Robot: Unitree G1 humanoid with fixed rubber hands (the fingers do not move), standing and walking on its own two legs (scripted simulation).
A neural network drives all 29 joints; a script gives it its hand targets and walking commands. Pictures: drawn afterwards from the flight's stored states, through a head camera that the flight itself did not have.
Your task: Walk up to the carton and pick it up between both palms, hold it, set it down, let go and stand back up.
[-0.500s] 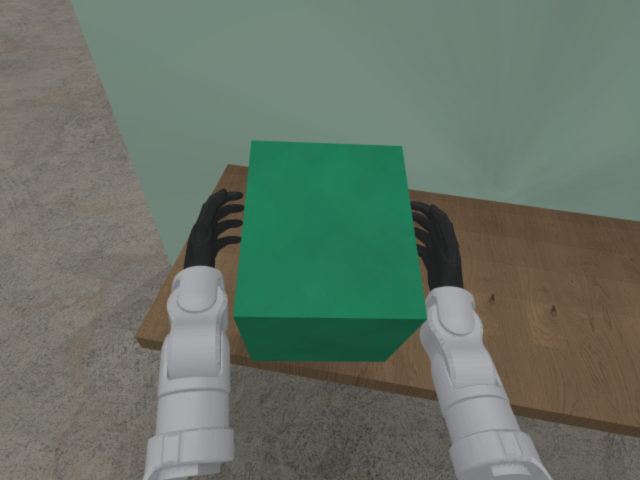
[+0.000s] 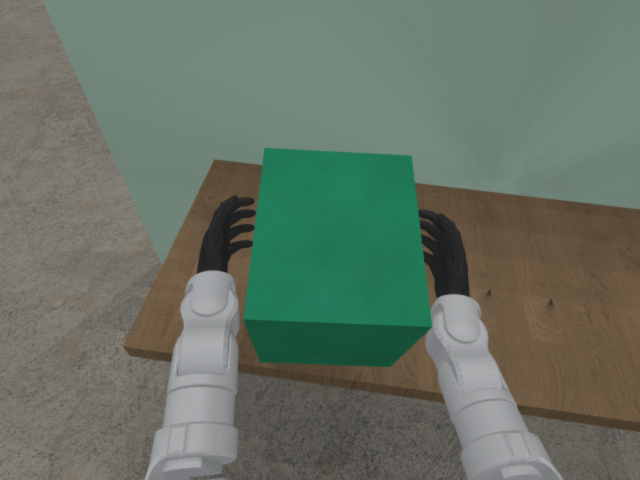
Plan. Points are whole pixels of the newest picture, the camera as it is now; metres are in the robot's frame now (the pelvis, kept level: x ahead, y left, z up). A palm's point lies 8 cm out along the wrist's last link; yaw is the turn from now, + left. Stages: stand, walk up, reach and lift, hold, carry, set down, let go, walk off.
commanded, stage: set down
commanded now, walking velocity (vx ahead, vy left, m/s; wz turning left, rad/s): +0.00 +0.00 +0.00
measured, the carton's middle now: (331, 264) +0.39 -0.01 +0.04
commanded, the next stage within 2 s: none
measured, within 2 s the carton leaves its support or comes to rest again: rests again in 1.80 s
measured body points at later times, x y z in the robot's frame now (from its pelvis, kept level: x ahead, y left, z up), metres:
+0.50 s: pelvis +0.00 +0.00 +0.00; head +0.03 +0.01 +0.45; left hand +0.39 +0.13 +0.06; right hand +0.37 -0.15 +0.05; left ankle -0.01 +0.13 -0.76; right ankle -0.03 -0.11 -0.76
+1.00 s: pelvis +0.00 +0.00 +0.00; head +0.08 -0.01 +0.44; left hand +0.41 +0.10 +0.02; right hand +0.38 -0.18 +0.02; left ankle -0.01 +0.13 -0.76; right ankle -0.03 -0.11 -0.76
